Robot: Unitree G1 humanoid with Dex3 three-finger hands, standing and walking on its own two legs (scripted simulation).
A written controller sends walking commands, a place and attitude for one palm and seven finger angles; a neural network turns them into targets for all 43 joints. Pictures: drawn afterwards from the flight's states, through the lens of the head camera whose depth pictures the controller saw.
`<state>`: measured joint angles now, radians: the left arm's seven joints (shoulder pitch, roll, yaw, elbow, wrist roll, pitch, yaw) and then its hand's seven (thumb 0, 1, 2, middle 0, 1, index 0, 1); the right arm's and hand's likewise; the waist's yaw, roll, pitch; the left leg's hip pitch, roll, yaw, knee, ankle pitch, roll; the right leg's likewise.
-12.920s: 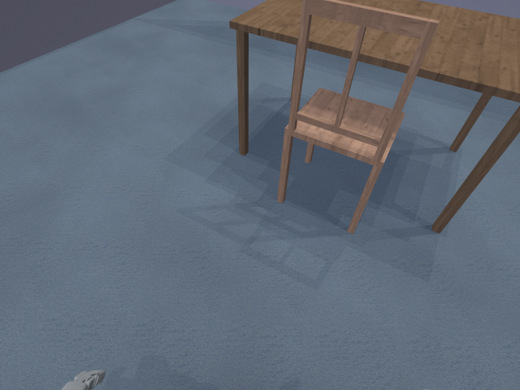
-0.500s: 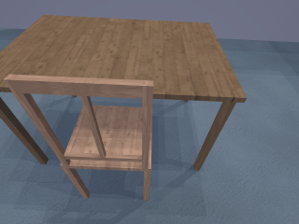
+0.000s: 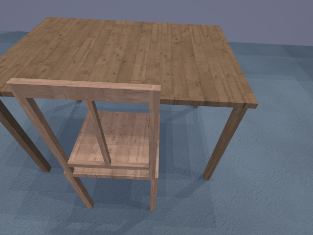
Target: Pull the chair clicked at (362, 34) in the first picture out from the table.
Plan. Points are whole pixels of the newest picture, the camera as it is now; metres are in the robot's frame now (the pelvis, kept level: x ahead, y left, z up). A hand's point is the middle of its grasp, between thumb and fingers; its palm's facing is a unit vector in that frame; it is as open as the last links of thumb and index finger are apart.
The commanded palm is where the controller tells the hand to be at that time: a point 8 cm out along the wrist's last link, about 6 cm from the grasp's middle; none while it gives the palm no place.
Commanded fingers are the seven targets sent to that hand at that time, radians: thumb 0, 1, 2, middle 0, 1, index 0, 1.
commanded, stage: look again from close up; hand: left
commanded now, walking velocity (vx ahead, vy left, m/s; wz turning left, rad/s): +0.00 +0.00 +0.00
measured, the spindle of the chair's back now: (100, 137) +0.42 +0.22 -0.05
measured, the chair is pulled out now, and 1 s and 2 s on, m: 0.00 0.00 0.00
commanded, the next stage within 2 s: raise the hand toward the chair's back in 0.06 s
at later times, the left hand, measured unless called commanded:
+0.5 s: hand (108, 206) +0.20 +0.13 -0.02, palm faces -0.04 -1.00 +0.08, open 8.5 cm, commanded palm +0.12 +0.22 -0.07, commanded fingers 0.00 0.48 0.72 -0.16 -0.23 -0.16 -0.23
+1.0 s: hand (100, 218) +0.18 +0.16 -0.07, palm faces -0.03 -1.00 +0.03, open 12.9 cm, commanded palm +0.15 +0.23 -0.05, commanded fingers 0.00 -0.10 0.47 -0.10 -0.14 -0.10 -0.14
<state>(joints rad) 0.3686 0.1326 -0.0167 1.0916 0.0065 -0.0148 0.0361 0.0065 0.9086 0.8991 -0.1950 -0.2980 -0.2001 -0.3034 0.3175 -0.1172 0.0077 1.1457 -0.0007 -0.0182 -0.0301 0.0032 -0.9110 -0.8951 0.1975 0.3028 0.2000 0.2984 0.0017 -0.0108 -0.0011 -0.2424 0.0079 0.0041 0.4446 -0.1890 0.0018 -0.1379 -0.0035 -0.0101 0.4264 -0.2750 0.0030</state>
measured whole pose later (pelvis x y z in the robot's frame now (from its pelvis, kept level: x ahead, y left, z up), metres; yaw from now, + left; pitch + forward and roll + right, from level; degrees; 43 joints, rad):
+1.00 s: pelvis -0.04 -0.01 -0.11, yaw +0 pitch +15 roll -3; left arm 0.39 0.21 0.12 -0.06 -0.27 -0.18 -0.25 0.01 0.12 0.57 -0.12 -0.18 -0.13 -0.18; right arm 0.23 -0.16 0.03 0.57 0.02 -0.18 -0.08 0.01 -0.90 -0.89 0.21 0.30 0.21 0.30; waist -0.01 0.04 -0.15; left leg -1.02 0.03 -0.06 1.21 -0.46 -0.02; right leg -0.89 0.02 -0.07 1.20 -0.57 -0.02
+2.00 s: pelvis -0.02 +0.01 -0.08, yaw +1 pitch +14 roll -3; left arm 0.33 0.28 0.21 0.01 -0.28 -0.28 -0.27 -0.01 -0.50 0.30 -0.06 -0.08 -0.06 -0.08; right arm 0.25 -0.24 0.01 0.56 0.02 -0.21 -0.06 0.01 -0.90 -0.89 0.20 0.30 0.20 0.30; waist -0.03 0.03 -0.15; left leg -0.92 0.02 -0.05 1.13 -0.46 0.01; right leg -0.78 0.01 -0.05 1.08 -0.55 0.01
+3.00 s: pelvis -0.02 +0.00 -0.10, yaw +0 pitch +17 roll -3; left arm 0.23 0.26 0.20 0.09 -0.26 -0.33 -0.24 -0.01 -0.50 0.30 -0.06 -0.08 -0.06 -0.08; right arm 0.23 -0.24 0.02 0.56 0.01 -0.19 -0.05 0.01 -0.90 -0.89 0.20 0.30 0.20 0.30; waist -0.03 0.03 -0.17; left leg -1.02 0.03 -0.05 1.20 -0.48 0.00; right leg -0.89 0.02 -0.06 1.17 -0.59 0.00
